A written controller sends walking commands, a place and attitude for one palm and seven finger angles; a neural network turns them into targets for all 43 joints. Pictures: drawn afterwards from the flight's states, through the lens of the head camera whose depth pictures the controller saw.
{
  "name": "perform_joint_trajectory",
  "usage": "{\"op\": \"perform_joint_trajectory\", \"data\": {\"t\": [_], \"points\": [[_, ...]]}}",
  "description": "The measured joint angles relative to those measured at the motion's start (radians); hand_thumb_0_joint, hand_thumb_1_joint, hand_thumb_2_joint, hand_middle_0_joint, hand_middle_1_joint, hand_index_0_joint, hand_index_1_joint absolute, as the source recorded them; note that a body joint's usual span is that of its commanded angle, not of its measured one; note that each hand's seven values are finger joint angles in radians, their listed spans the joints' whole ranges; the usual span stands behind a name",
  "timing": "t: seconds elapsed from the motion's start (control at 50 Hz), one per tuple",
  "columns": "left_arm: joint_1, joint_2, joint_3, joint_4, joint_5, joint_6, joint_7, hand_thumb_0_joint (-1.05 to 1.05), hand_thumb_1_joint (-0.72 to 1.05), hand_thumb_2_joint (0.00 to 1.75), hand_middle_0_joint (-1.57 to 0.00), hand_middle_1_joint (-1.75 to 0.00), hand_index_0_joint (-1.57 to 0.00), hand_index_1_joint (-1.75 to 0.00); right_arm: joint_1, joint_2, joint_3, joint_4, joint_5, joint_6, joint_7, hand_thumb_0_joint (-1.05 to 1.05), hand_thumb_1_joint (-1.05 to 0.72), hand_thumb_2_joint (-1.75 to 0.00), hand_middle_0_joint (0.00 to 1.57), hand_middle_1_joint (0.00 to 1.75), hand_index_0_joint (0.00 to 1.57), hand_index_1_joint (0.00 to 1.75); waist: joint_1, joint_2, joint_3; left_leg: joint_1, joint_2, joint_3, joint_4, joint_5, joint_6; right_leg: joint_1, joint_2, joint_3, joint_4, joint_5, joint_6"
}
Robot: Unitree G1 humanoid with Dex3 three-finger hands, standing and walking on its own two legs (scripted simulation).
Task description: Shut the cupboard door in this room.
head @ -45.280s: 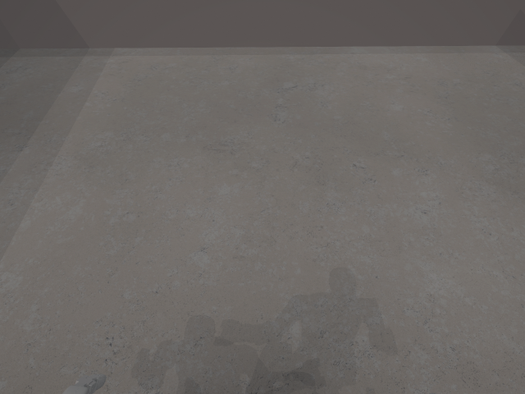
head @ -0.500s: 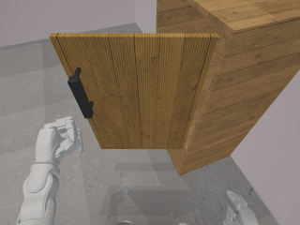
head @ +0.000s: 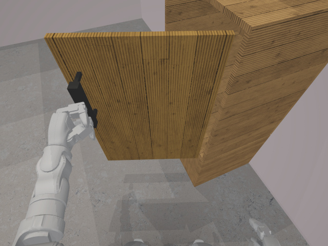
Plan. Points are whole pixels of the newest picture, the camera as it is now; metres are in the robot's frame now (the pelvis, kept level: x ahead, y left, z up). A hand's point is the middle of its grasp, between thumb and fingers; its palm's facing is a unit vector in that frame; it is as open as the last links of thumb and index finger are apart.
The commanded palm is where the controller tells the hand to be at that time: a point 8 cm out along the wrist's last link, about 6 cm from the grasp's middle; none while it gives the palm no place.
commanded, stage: bring the fist close to the handle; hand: left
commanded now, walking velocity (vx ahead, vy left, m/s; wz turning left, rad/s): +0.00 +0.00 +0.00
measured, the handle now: (86, 101) +0.46 +0.23 +0.07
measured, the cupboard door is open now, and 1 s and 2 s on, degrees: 69 63 48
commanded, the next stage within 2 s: push the door shut along its arc in 0.38 s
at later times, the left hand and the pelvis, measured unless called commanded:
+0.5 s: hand (89, 126) +0.37 +0.20 +0.08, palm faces +0.07 -1.00 -0.03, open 3.1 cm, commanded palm +0.34 +0.24 +0.08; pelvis +0.00 -0.01 +0.00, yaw +0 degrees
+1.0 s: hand (93, 111) +0.42 +0.20 +0.08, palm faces -0.06 -1.00 -0.02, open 3.1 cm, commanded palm +0.41 +0.24 +0.08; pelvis -0.01 +0.00 -0.01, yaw +0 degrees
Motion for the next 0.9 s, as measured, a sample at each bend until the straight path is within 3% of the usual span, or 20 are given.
{"op": "perform_joint_trajectory", "data": {"t": [0.38, 0.58, 0.74, 0.9], "points": [[-0.012, 0.002, 0.03, 0.06, 0.006, -0.086, -0.009, 0.02, 0.9, 0.9, -1.3, -1.5, -1.3, -1.5, 0.006, -0.012, -0.016, 0.019, 0.001, 0.029, -0.002, 0.01, -0.91, -0.9, 0.2, 0.3, 0.2, 0.3, -0.004, -0.008, 0.011, 0.005, 0.007, 0.0, -0.011, 0.011, -0.008, 0.0, 0.007, 0.0, -0.005, 0.009, -0.009], [-0.036, 0.01, 0.014, 0.109, -0.008, -0.057, -0.049, 0.01, 0.9, 0.9, -1.3, -1.5, -1.3, -1.5, 0.0, -0.014, -0.012, 0.001, 0.008, 0.031, -0.002, 0.01, -0.91, -0.9, 0.2, 0.3, 0.2, 0.3, -0.002, 0.001, 0.002, 0.009, 0.004, -0.002, -0.022, 0.016, -0.007, 0.006, 0.005, -0.001, -0.016, 0.013, -0.007], [-0.161, 0.049, 0.034, 0.219, 0.017, -0.091, -0.083, 0.02, 0.9, 0.9, -1.3, -1.5, -1.3, -1.5, -0.015, -0.01, -0.001, 0.017, 0.005, 0.033, -0.011, 0.01, -0.91, -0.9, 0.2, 0.3, 0.2, 0.3, -0.018, -0.013, 0.018, -0.025, 0.005, -0.008, 0.009, 0.009, -0.007, -0.024, 0.005, -0.008, 0.01, 0.007, -0.008], [-0.282, 0.113, 0.052, 0.356, 0.002, -0.074, -0.163, 0.01, 0.89, 0.9, -1.32, -1.5, -1.31, -1.5, 0.016, -0.021, -0.003, 0.026, 0.008, 0.048, -0.015, 0.01, -0.91, -0.9, 0.2, 0.3, 0.2, 0.3, -0.033, -0.007, 0.013, -0.07, 0.005, -0.009, 0.029, 0.007, -0.003, -0.064, 0.005, -0.009, 0.02, 0.01, -0.005]]}}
